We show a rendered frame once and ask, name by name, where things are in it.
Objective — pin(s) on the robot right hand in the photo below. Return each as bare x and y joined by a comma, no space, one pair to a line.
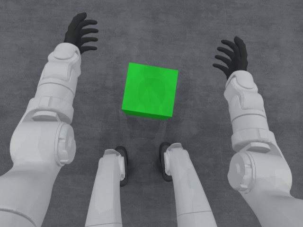
238,57

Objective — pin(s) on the carton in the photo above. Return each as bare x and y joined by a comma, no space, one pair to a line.
149,91

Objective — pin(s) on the left robot upper arm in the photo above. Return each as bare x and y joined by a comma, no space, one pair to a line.
39,150

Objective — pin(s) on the robot left hand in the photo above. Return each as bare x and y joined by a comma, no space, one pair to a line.
75,32

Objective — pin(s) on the robot right foot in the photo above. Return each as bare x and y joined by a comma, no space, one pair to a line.
162,149

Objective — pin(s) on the right robot thigh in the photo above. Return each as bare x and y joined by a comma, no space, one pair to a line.
192,206

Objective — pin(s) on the right robot forearm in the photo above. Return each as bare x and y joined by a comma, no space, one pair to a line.
248,117

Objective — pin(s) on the right robot upper arm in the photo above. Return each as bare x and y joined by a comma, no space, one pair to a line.
264,181

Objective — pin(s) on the left robot forearm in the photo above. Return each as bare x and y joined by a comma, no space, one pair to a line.
56,88

